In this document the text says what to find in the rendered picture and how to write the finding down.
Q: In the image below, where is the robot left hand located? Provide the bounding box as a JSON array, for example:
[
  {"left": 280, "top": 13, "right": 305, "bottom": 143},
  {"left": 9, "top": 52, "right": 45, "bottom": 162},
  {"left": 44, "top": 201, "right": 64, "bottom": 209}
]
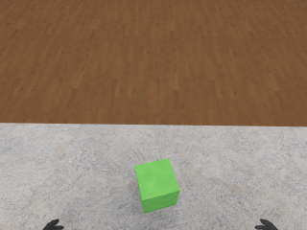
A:
[{"left": 42, "top": 218, "right": 64, "bottom": 230}]

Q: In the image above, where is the robot right hand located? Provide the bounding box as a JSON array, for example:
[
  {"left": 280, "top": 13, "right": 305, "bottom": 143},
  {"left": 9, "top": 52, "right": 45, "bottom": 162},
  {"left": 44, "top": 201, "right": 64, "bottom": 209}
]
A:
[{"left": 254, "top": 218, "right": 278, "bottom": 230}]

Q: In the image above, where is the carton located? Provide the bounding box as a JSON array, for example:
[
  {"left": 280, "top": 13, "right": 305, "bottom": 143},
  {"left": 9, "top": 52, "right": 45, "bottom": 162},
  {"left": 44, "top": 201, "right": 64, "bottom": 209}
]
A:
[{"left": 135, "top": 158, "right": 180, "bottom": 214}]

